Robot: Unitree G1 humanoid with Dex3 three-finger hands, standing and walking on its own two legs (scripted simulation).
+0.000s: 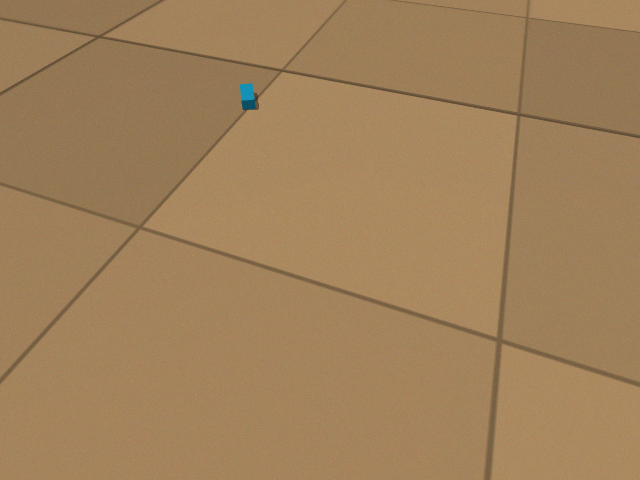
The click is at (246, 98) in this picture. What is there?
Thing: lying carton
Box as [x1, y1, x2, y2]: [240, 83, 255, 109]
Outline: 251,83 240,84 241,101 243,109 255,108
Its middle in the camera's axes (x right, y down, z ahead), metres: -0.43 -0.88 +2.34
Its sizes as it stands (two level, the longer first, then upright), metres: 0.190 0.077 0.058
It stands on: the floor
